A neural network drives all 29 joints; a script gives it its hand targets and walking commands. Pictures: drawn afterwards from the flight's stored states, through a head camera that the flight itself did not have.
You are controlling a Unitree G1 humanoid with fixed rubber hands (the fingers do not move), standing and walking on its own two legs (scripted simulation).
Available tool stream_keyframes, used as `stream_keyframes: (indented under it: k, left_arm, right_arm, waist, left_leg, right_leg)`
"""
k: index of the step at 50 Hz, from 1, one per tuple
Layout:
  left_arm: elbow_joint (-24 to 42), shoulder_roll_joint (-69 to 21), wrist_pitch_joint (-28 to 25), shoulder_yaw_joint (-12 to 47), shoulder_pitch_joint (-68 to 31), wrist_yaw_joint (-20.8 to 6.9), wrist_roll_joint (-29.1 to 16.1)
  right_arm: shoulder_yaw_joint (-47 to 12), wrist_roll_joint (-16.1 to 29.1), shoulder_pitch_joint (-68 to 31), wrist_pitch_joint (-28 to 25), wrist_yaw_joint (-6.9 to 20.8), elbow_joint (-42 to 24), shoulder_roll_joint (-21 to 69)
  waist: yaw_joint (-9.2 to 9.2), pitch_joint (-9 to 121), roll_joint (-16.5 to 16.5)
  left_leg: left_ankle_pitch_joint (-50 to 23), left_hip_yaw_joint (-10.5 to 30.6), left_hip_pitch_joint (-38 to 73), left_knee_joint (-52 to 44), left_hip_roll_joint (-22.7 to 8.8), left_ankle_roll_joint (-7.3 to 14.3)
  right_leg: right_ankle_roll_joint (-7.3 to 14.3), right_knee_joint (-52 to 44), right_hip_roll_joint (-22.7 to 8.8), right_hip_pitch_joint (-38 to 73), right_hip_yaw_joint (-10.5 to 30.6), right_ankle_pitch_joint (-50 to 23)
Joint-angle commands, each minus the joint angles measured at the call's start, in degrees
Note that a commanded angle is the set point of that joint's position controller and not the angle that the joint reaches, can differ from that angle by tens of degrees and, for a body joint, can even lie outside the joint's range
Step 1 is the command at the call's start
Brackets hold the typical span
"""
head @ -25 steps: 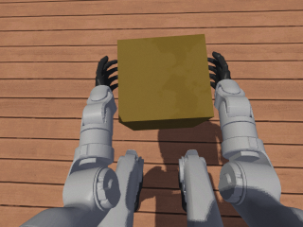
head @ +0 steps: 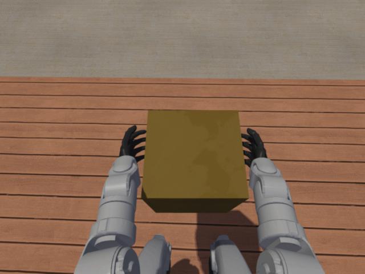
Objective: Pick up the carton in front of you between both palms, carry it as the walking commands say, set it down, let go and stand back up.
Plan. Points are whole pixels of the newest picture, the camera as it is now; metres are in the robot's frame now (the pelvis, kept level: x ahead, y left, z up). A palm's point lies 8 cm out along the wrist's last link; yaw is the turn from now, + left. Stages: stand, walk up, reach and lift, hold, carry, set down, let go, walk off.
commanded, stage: reach and lift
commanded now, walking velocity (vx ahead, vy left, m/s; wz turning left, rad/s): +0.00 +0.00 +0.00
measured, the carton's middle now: (192, 167) +0.37 +0.00 -0.10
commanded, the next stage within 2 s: hold in 1.46 s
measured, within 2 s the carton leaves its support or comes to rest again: neither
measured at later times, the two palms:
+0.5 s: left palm (105, 146) +0.32 +0.15 +0.11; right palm (279, 155) +0.32 -0.15 +0.10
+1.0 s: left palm (106, 143) +0.33 +0.15 +0.12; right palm (282, 151) +0.32 -0.15 +0.11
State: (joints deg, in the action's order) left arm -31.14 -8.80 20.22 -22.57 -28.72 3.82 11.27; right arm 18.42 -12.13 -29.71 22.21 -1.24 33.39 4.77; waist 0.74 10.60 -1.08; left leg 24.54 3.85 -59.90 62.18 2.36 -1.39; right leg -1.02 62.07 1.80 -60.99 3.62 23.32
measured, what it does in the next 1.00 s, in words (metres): rises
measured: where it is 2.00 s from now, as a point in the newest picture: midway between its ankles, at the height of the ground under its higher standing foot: outside the picture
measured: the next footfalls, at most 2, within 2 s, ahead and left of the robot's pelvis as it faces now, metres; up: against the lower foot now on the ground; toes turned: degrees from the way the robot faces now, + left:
none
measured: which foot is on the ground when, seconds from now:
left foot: down 0.00-1.00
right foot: down 0.00-1.00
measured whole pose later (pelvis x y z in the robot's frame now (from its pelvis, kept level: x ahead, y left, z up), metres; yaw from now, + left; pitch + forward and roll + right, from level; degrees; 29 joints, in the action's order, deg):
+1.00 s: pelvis +0.02 +0.00 +0.09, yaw +0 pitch -4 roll +0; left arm -21.3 -9.9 34.9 -17.9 -19.3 -0.4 17.5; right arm 16.0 -17.3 -18.0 36.9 0.3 20.3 9.5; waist -0.1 -1.3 -0.5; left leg 13.0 4.5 -9.5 26.4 0.8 -0.8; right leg -0.6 25.8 1.0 -10.2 3.7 11.7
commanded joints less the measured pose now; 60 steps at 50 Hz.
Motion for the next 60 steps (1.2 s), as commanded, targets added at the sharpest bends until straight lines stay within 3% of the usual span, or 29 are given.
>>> stream_keyframes:
  k: [1, 17, 21, 27, 36, 60]
  left_arm:
    - [-2.72, -60.94, 0.84, 36.37, -29.84, -15.33, -8.34]
    - [5.72, -60.39, 8.94, 42.24, -16.03, -16.75, -10.11]
    - [6.57, -59.09, 11.92, 40.54, -14.52, -17.18, -9.17]
    - [2.53, -57.57, 13.21, 34.01, -18.0, -18.34, -5.82]
    - [5.21, -59.34, 12.29, 36.08, -25.47, -19.15, -7.18]
    - [13.92, -55.76, 15.47, 39.34, -13.5, -18.37, -8.8]
  right_arm:
    - [-34.27, 9.82, -32.59, -2.03, 13.63, -3.1, 62.1]
    - [-38.96, 11.63, -19.23, 6.11, 14.33, -12.74, 61.01]
    - [-37.61, 10.91, -17.9, 9.33, 14.62, -14.04, 59.49]
    - [-31.61, 7.75, -21.25, 10.93, 15.76, -10.56, 57.89]
    - [-33.83, 9.23, -28.03, 10.11, 16.68, -12.18, 60.91]
    - [-37.24, 11.06, -15.89, 13.38, 14.81, -21.08, 58.55]
  waist:
    - [-0.2, 32.89, 1.97]
    - [-0.92, 15.0, 0.43]
    - [-0.97, 7.62, 0.49]
    - [-0.96, -0.69, 0.35]
    - [-0.78, 6.5, 0.75]
    - [-0.83, 6.33, 0.98]
  left_leg:
    - [-14.58, -0.73, 20.88, -12.41, 5.85, 0.92]
    - [-25.34, 1.18, 46.23, -32.19, 3.38, 0.85]
    - [-21.54, 1.07, 48.5, -36.53, 3.09, 1.03]
    - [-10.46, 0.46, 46.94, -39.29, 2.39, 1.74]
    - [-11.38, -0.25, 49.11, -38.48, 2.44, 1.79]
    - [-26.18, 0.33, 56.14, -41.39, 3.42, 0.89]
  right_leg:
    - [0.81, -11.44, 5.93, 29.34, -0.31, -15.69]
    - [0.99, -31.31, 3.93, 51.33, 0.72, -24.83]
    - [1.0, -35.6, 3.95, 53.76, 0.47, -21.09]
    - [1.6, -37.95, 3.52, 52.54, -0.3, -10.18]
    - [1.34, -37.25, 3.34, 55.46, -0.58, -11.45]
    - [0.35, -41.04, 3.76, 62.01, 0.55, -26.53]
